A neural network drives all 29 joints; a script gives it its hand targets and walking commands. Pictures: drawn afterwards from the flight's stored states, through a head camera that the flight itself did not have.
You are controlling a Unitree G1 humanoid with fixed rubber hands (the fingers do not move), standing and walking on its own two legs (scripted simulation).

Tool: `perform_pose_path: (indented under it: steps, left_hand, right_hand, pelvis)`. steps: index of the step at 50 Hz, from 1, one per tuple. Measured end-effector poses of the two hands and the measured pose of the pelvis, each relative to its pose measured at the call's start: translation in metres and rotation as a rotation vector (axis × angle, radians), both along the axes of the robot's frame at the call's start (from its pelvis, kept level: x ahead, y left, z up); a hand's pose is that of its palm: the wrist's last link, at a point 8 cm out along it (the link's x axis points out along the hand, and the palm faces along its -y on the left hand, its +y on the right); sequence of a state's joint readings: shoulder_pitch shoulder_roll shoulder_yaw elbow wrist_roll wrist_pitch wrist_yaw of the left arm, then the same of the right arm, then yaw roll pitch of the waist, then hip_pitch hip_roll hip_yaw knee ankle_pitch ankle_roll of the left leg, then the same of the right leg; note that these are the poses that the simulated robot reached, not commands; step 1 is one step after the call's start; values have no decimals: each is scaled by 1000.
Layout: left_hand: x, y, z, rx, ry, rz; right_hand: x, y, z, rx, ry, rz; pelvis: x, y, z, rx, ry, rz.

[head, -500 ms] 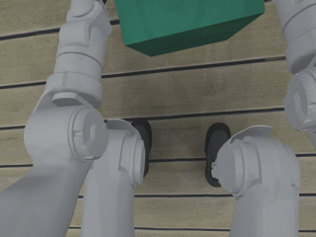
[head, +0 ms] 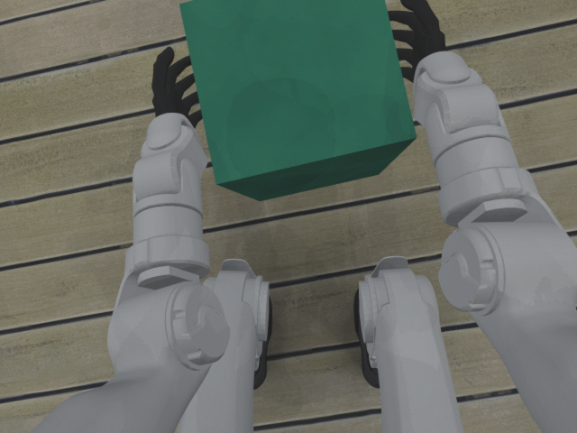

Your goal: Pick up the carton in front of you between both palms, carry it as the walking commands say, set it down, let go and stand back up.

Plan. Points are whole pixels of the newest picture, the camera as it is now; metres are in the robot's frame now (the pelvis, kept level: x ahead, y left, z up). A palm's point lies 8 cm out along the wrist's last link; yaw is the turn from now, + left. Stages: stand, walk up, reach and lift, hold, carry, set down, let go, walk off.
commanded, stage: reach and lift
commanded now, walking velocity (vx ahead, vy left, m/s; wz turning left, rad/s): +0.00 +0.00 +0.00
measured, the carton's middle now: (301, 108) +0.53 +0.00 -0.15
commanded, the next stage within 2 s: none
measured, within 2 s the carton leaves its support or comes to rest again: neither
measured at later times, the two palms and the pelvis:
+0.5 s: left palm (103, 88) +0.48 +0.15 +0.07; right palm (485, 32) +0.50 -0.15 +0.06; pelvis +0.02 +0.00 +0.11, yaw -1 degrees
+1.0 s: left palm out of the picture +0.44 +0.15 +0.23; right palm out of the picture +0.44 -0.15 +0.22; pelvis +0.06 +0.00 +0.25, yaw -1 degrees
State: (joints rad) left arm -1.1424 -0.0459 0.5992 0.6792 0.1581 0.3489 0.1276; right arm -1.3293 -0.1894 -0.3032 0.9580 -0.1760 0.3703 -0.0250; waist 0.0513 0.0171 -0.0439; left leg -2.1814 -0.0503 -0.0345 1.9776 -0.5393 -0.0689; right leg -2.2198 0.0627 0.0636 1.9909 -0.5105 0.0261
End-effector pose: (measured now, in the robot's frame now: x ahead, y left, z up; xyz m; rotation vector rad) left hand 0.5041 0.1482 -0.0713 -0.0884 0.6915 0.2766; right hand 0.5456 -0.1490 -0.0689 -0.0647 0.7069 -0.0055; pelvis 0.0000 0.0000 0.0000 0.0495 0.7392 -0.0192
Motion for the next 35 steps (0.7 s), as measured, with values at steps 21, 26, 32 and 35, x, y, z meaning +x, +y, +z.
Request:
perform_pose_path:
  steps: [21,26,32,35]
  left_hand:
    - [-20,4,115,17,-17,-42]
    - [-29,2,150,20,-11,-47]
    - [-40,5,192,19,-9,-54]
    - [-46,6,211,17,-10,-59]
  right_hand:
    - [-36,2,107,23,-15,-49]
    - [-48,1,140,32,-9,-63]
    - [-61,4,182,33,-7,-70]
    - [-68,5,202,31,-8,-75]
  pelvis:
    - [12,2,91,-19,13,5]
    - [22,1,118,-18,-21,-2]
    - [32,-1,152,-21,-76,-1]
    - [37,-2,169,-25,-107,3]
